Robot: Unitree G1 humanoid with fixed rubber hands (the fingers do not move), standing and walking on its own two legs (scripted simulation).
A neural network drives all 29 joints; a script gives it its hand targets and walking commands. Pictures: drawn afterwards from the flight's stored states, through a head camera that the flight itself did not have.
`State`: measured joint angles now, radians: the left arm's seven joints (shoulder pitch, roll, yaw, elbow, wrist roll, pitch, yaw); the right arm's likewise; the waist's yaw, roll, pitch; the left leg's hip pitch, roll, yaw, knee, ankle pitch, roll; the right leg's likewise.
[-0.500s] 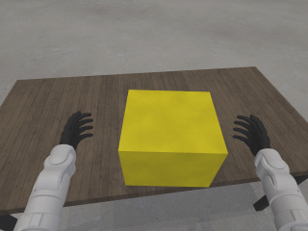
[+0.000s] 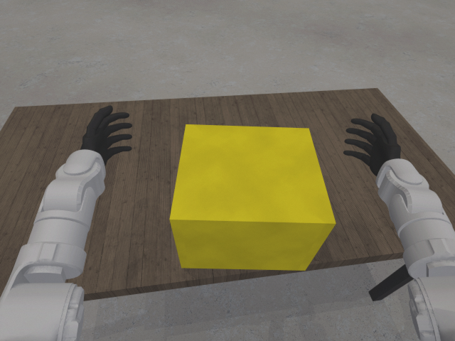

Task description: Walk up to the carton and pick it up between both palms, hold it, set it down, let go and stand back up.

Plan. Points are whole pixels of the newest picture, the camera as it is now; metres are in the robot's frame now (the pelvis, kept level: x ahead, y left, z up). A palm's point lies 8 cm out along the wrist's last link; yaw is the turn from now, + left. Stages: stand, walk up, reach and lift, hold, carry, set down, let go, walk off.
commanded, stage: reach and lift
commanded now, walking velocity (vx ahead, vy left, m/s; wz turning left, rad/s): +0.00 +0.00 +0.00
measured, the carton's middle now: (245, 197) +0.43 -0.05 -0.04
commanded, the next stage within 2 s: none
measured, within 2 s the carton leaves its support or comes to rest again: neither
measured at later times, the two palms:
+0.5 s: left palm (109, 171) +0.41 +0.22 +0.07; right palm (357, 174) +0.40 -0.26 +0.07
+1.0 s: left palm (127, 191) +0.41 +0.20 +0.02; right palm (351, 188) +0.40 -0.27 +0.02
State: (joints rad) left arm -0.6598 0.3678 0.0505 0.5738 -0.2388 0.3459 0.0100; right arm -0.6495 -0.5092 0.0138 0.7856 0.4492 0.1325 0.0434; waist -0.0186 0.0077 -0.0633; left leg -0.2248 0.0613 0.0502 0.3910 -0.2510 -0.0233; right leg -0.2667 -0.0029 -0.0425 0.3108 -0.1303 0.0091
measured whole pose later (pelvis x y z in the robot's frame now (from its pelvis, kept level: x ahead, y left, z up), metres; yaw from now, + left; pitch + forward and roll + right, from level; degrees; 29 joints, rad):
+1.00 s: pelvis -0.04 -0.02 -0.05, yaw +0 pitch +26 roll +0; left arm -1.00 0.32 -0.21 1.47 -0.42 -0.37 0.00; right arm -0.97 -0.42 0.24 1.42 0.55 -0.33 0.06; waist 0.00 0.02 -0.27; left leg -0.91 0.07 0.02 0.79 -0.33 -0.04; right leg -0.96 -0.01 -0.05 0.74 -0.22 -0.01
